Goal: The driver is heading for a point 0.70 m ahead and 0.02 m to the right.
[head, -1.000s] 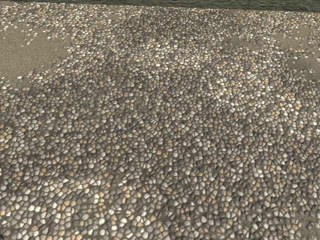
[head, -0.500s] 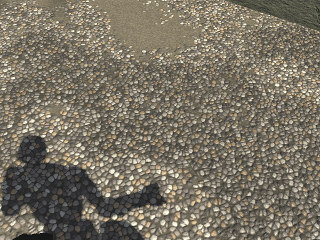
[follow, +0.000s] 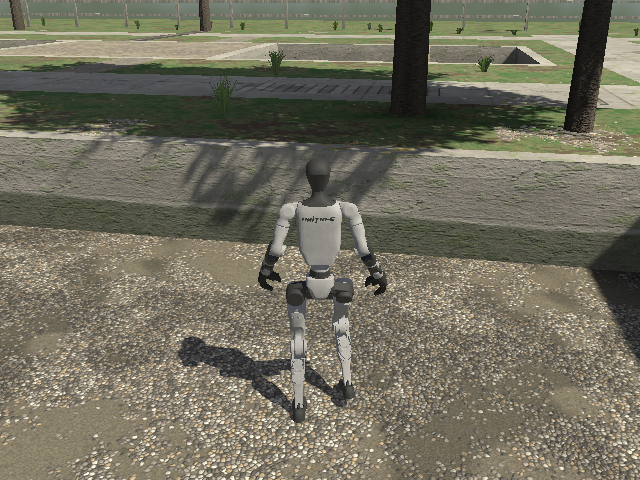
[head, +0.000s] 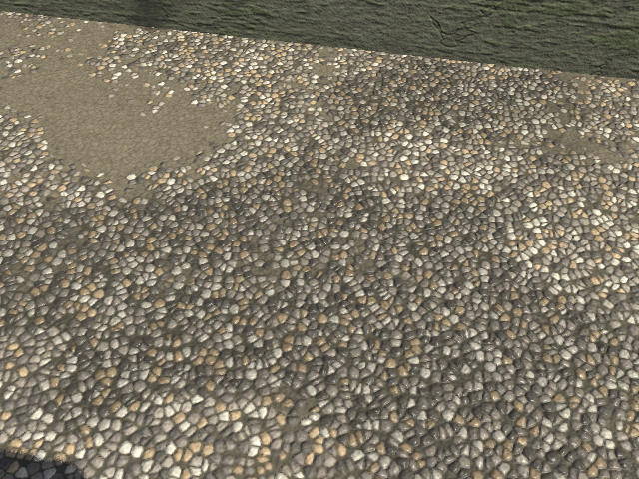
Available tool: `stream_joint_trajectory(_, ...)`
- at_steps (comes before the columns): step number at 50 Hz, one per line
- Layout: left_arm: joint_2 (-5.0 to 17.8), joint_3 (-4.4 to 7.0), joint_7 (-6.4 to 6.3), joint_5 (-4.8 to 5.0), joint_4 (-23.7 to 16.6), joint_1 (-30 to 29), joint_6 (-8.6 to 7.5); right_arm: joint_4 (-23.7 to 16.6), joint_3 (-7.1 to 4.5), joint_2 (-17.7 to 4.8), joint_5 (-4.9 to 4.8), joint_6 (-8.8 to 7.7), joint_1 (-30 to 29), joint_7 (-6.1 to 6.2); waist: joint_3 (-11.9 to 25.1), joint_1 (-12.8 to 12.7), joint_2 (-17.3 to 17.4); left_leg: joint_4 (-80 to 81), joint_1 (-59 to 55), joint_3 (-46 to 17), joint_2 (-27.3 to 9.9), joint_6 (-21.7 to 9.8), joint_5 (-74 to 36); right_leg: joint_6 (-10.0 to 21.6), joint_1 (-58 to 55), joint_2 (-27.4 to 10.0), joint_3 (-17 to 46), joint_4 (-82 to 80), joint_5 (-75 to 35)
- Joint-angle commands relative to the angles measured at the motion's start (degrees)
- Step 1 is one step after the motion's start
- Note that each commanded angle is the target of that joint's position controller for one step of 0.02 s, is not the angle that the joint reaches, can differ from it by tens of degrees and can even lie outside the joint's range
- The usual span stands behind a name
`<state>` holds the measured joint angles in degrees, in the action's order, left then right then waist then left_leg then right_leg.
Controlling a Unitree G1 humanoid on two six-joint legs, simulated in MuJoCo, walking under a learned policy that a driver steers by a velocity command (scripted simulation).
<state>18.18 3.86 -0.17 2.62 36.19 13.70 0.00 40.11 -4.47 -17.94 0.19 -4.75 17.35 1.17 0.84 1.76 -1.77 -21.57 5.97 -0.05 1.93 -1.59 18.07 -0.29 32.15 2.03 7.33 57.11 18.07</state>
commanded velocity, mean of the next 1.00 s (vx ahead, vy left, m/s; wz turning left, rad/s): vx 0.84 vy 0.00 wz -0.02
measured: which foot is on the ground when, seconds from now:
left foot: down 0.00-0.36, up 0.38-0.80, down 0.82-1.00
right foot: up 0.00-0.32, down 0.34-0.80, up 0.82-1.00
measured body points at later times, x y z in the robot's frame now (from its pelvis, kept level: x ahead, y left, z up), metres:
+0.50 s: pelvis +0.31 -0.14 -0.02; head +0.34 -0.14 +0.43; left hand +0.50 +0.07 -0.12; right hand +0.28 -0.42 -0.14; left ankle +0.26 +0.07 -0.62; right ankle +0.31 -0.20 -0.74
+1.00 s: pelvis +0.71 -0.20 -0.01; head +0.74 -0.20 +0.43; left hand +0.90 +0.05 -0.10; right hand +0.78 -0.48 -0.13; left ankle +0.78 -0.17 -0.74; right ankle +0.64 -0.38 -0.63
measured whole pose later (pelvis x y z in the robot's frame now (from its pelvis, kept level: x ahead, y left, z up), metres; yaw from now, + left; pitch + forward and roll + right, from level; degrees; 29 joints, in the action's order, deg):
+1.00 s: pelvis +0.71 -0.20 -0.01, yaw +1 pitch -1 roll +0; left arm 15.8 1.3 -0.4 1.1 37.5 6.5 -5.5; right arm 41.8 -2.5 -15.9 0.3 -4.1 17.8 -2.3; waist -6.0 2.5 -0.3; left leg -29.1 18.8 2.2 8.3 -8.5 8.9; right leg -0.5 26.6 -1.9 6.6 76.4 23.5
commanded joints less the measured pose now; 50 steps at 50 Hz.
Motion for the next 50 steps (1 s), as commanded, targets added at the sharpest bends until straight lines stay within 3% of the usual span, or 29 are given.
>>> stream_joint_trajectory(1,3.83,0.5,1.51,-0.67,-5.85,-5.38,-2.05,-3.09,-0.88,-6.38,0.45,-1.65,2.03,0.49,-5.65,2.77,6.29,11.47,-13.31,-13.9,-17.87,-4.45,3.64,-0.35,26.69,-6.95,-0.4,13.87,-6.45)
stream_joint_trajectory(7,2.32,-0.57,2.77,0.2,-8.15,-11.61,-2.16,0.21,0.27,-5.32,1.63,-1.62,5.82,-0.48,-12.34,3.73,6.15,14.68,-6.2,1.64,-14.87,-4.29,-8.22,-1.28,26.08,-8.45,-4.22,11.38,-15.88)
stream_joint_trajectory(11,-0.44,-2.18,5.04,0.26,-10.13,-19.12,-3.03,2.86,0.12,-7.12,0.92,-1.02,8.27,-0.33,-15.17,5.19,4.01,15.88,-8.16,9.02,-15.59,-2.51,-20.54,2.04,20.53,-7.93,-11.59,-3.24,-17.57)
stream_joint_trajectory(14,0.77,-1.63,5.45,-0.03,-10.7,-18.04,-3.13,4.47,-0.42,-11.14,0.44,-0.32,9.28,0.27,-8.82,0.78,8.99,6.69,-10.6,12.71,-17.37,-2.21,-72.22,6.72,3.59,-0.3,-18.47,-9.22,-11.42)
stream_joint_trajectory(15,2.15,-0.7,5.1,-0.25,-10.4,-13.38,-2.9,5.4,-0.43,-12.37,0.14,-0.1,10.03,0.31,-5.08,-3.38,11.34,-0.01,-11.16,11.85,-19.54,-3.71,-84.0,8.85,-4.19,1.97,-17.76,-10.17,-7.61)
stream_joint_trajectory(16,6.12,1.36,4.34,-0.09,-8.44,-3.43,-2.36,6.05,-0.37,-13.17,-0.14,0.07,9.78,0.11,0.52,-9.62,12.13,-10.26,-8.39,10.4,-20.85,-4.89,-87.34,11.34,-17.87,3.36,-15.73,-12.86,-5.21)
stream_joint_trajectory(17,10.15,3.77,2.92,0.26,-4.9,10.3,-1.57,5.86,-0.08,-13.4,-0.73,-0.01,6.5,0.07,4.86,-18.13,10.62,-25.33,1.32,10.62,-18.93,-4.37,-80.25,13.98,-37.06,1.97,-11.15,-22.54,-10.01)
stream_joint_trajectory(18,13.99,3.89,1.52,0.05,-1.06,16.35,-1.03,3.77,2.32,-4.88,1.14,-0.74,8.8,-0.16,10.73,-13.77,-4.02,-50.71,21.65,8.13,-10.33,-3.47,-5.92,13.99,-58.06,-10.67,7.11,-17.03,-7.66)
stream_joint_trajectory(19,13.46,3.09,1.42,-2.2,-3.11,16.17,-2.46,2.52,3.48,-2.76,-2.94,-3.09,15.39,-0.91,28.04,-9.78,-11.31,-65.4,31.57,-7.86,-1.34,-3.82,12.68,21.8,-67.53,-24.75,39.1,-30.63,12.92)
stream_joint_trajectory(20,7.99,2.23,1.99,-3.39,-1.46,16.7,-3.57,1.43,1.44,-9.38,-5.73,-3.82,3.87,-0.82,21.79,-14.56,-0.53,-66.4,34.37,-11.86,-3.33,-4.33,6.7,17.28,-59.04,-22.55,35.06,-38.62,19.17)
stream_joint_trajectory(21,7.74,1.96,2.07,-3.1,0.09,13.89,-4.51,-1.56,1.89,-6.83,-6.6,-3.78,-0.28,-0.64,9.23,-11.35,0.28,-63.43,37.09,-9.96,-5.07,-3.9,2.84,15.54,-47.54,-21.79,27.91,-41.63,16.97)
stream_joint_trajectory(22,6.36,1.57,2.11,-2.92,0.71,8.9,-5.41,-1.1,2.35,-4.65,-5.37,-3.2,-0.79,-0.25,2.24,-7.46,5.69,-59.69,35.76,-9.29,-8.46,-3.1,-0.85,14.01,-37.02,-20.62,21.92,-43.32,11.2)
stream_joint_trajectory(23,2.76,0.74,2.22,-3.73,0.97,4.92,-6.03,0.34,1.85,-4.2,-4.15,-1.82,1.4,-0.22,-1.6,-4.04,4.06,-57.45,32.68,-9.23,-10.73,-2.49,-4.81,12.56,-29.5,-17.55,14.05,-43.71,6.23)
stream_joint_trajectory(24,0.88,0.37,2.23,-4.24,1.26,3.15,-6.49,2.03,1.7,-3.19,-4.14,-0.2,5.77,-0.66,-2.24,-1.41,-0.13,-57.13,28.65,-9.59,-12.32,-1.78,-7.57,11.25,-24.24,-16.49,8.23,-44.75,2.17)
stream_joint_trajectory(25,-0.78,0.3,2.41,-3.61,2.05,2.42,-6.98,3.21,1.6,-2.13,-3.99,1.2,7.33,-0.87,-2.95,-0.52,-0.92,-56.65,27.9,-9.02,-13.35,-1.19,-8.1,10.02,-21.9,-15.05,3.57,-45.83,-1.78)
stream_joint_trajectory(28,-0.46,0.65,2.21,-3.07,4.02,1.38,-7.85,2.99,1.51,-0.57,-3.65,3.34,3.83,-1.04,-7.86,0.01,-0.8,-54.39,32.93,-8.07,-13.57,0.02,-12.29,5.6,-17.57,-12.13,-8.71,-48.7,-12.73)
stream_joint_trajectory(31,-0.22,0.5,1.22,-4.05,4.5,1.51,-8.37,0.46,1.66,-0.54,-3.25,2.36,-2.6,-1.41,-10.9,-0.99,-1.66,-43.23,34.47,-4.2,-10.33,0.19,-22.6,3.46,-16.9,-7.74,-17.59,-51.31,-22.49)
stream_joint_trajectory(34,2.43,0.72,-0.29,-3.67,5.65,4.66,-8.35,-1.27,2.05,-0.2,-2.67,0.98,-7.68,-2.96,-11.25,-2.93,1.59,-30.95,35.23,1.22,-7.81,-1.2,-29.25,1.48,-24.88,-9.36,-20.85,-51.67,-34.67)
stream_joint_trajectory(36,4.88,0.94,-1.41,-3.67,6.06,5.63,-7.45,-3.1,1.92,-0.61,-2.79,0.23,-10.66,-4.51,-10.44,-3.05,1.05,-22.81,32.81,6.47,-4.49,-3.15,-28.84,-0.96,-31.1,-10.37,-22.64,-48.19,-51.83)
stream_joint_trajectory(38,8.91,1.76,-2.94,-3.79,6.11,5.95,-5.78,-4.16,0.88,-2.63,-3.52,0.53,-8.4,-5.35,-5.34,-0.06,-3.35,-20.56,26.58,11.01,-0.42,-4.7,-25.97,-1.98,-38.02,-12.34,-23.08,-39.3,-75.95)
stream_joint_trajectory(40,11.6,2.59,-3.47,-2.72,4.85,1.97,-4.29,-1.13,-1.43,-7.25,-2.68,2.32,7.3,-4.88,1.32,8.85,-5.56,-20.57,9.27,9.9,2.97,-7.07,-19.98,-0.71,-35.97,-14.54,-20.83,-20.14,-89.73)
stream_joint_trajectory(41,11.12,2.45,-2.56,-2.1,3.83,-2.54,-4.5,2.08,-3.13,-10.62,-1.87,3.41,20.17,-3.75,5.06,15.29,-3.34,-15.17,-5.43,3.5,0.71,-9.7,-24.08,0.1,-29.26,-13.07,-18.96,-3.28,-80.98)
stream_joint_trajectory(42,2.07,0.05,-0.45,-2.15,2.94,-3.48,-5.92,4.03,-2.34,-10.5,-1.03,3.93,21.17,-2.44,2.22,12.91,15.06,-11.78,-14.23,-3.53,-3.55,-11.48,-37.69,-0.21,-15.19,-1.1,-18.04,24.0,-7.13)
stream_joint_trajectory(43,-4.59,-2.45,0.52,-1.28,0.2,8.36,-7.6,0.27,-1.16,-10.59,2.88,1.8,12.78,-2.29,11.35,0.5,26.81,-12.88,-27.13,-30.52,-15.35,-22.57,-51.54,-1.18,4.55,5.44,-5.22,43.18,19.76)
stream_joint_trajectory(44,2.73,-1.89,1.08,-0.96,1.24,8.36,-8.52,-2.41,-1.34,-8.69,2.83,1.11,10.23,-2.87,20.34,3.37,11.22,-3.79,-25.64,-38.01,-19.2,-24.19,-39.36,1.41,2.57,3.24,2.58,41.27,15.3)
stream_joint_trajectory(45,4.96,-1.15,0.83,0.16,0.32,3.81,-8.37,-3.27,-1.16,-7.6,1.2,0.51,6.23,-3.21,11.89,1.32,0.98,1.09,-16.48,-35.63,-18.08,-21.68,-28.65,2.53,2.71,0.83,1.29,33.98,11.76)
stream_joint_trajectory(46,4.48,-1.06,0.31,-0.24,-0.19,1.44,-7.76,-3.9,-0.88,-7.09,-0.22,-0.13,1.3,-3.63,3.36,-1.86,-6.57,3.16,-5.35,-31.85,-17.51,-19.37,-28.22,2.08,2.69,-1.89,-0.39,28.33,8.67)
stream_joint_trajectory(48,5.07,-0.53,-0.34,-1.36,0.57,1.7,-5.47,-4.44,-0.21,-6.14,0.02,-0.93,-2.56,-3.44,-0.45,-3.9,-5.07,4.71,6.59,-24.01,-14.8,-17.02,-37.41,0.05,-3.27,-5.42,-0.75,21.68,5.34)
stream_joint_trajectory(50,4.05,-0.69,-1.03,-2.21,1.02,1.85,-4.04,-2.86,0.27,-5.16,-0.03,-1.31,-2.17,-2.84,-0.68,-4.03,-1.78,5.85,11.23,-16.21,-11.84,-15.47,-45.66,-2.0,-5.9,-6.84,-2.33,13.91,3.23)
